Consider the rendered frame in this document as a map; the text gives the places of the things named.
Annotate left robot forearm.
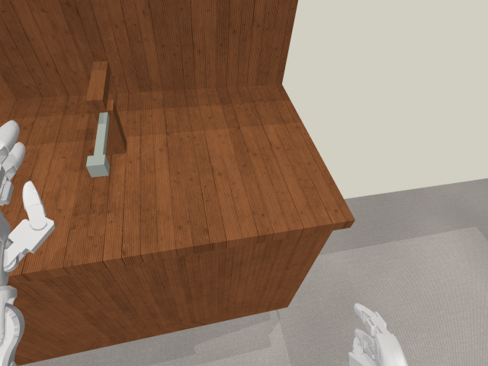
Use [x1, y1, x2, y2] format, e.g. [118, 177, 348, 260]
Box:
[0, 285, 25, 366]

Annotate right robot hand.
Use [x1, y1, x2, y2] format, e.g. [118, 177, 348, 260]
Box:
[348, 303, 408, 366]

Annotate counter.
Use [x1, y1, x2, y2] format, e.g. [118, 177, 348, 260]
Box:
[0, 0, 355, 366]

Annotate left robot hand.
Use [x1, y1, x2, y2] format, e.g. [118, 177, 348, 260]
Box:
[0, 120, 55, 286]

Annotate tap lever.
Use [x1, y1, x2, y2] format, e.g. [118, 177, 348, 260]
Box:
[86, 112, 110, 178]

